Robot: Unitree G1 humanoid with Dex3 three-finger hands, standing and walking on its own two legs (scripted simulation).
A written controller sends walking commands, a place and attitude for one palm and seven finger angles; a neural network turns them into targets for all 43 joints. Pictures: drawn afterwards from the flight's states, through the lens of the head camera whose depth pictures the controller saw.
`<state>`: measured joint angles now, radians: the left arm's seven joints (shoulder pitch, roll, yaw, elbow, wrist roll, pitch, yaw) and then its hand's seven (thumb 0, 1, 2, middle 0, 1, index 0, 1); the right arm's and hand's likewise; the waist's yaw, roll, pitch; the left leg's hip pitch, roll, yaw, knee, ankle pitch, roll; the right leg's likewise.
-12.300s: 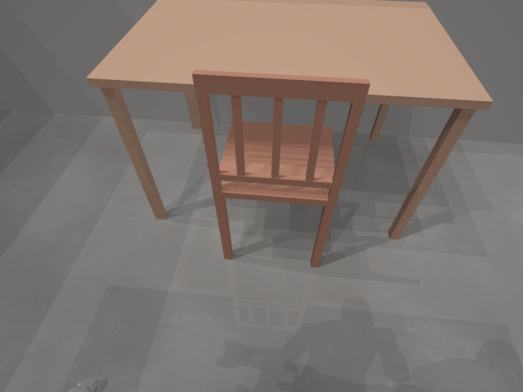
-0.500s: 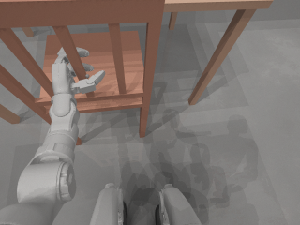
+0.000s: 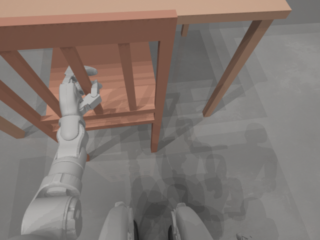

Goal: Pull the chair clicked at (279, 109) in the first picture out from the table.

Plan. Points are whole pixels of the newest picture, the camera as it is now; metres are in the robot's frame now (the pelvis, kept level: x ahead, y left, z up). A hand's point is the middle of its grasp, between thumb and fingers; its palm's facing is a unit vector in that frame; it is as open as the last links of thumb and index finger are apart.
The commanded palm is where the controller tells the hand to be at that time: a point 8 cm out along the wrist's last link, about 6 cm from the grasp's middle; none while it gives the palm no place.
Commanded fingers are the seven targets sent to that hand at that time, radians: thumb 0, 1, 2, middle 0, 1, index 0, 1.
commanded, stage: hook a spindle and tug to test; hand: left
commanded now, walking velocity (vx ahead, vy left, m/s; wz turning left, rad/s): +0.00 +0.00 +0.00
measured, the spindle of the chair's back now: (87, 86) +0.49 +0.16 +0.02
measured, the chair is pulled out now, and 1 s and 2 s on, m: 0.00 0.05 0.22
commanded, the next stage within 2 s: step backward, pulling the chair out in 0.28 s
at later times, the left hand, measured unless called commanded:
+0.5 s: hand (96, 103) +0.44 +0.13 +0.03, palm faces +0.05 -0.99 -0.13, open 5.6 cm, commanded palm +0.41 +0.18 +0.02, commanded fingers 0.00 0.90 0.90 -0.50 -1.45 -0.50 -1.45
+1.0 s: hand (98, 108) +0.42 +0.12 +0.04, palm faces -0.07 -0.99 -0.13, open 5.2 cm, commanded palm +0.39 +0.17 +0.04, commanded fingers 0.00 0.90 0.90 -0.50 -1.45 -0.50 -1.45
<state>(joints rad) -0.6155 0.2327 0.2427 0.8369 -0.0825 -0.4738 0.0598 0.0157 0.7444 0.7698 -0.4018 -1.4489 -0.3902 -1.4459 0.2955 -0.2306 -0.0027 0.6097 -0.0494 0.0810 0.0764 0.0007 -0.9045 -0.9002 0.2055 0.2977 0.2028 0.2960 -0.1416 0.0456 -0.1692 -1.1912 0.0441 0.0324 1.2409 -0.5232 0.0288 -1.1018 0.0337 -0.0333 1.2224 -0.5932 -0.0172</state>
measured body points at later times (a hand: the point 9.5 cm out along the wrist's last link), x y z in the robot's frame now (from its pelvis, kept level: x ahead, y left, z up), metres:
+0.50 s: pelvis +0.03 +0.00 +0.04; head +0.16 +0.00 +0.47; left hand +0.43 +0.18 +0.04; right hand +0.13 -0.24 -0.09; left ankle +0.02 +0.10 -0.63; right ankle -0.02 -0.11 -0.62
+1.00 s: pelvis +0.03 +0.02 +0.11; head +0.15 +0.01 +0.55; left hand +0.41 +0.17 +0.06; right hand +0.08 -0.26 -0.02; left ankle +0.02 +0.11 -0.62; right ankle -0.01 -0.11 -0.62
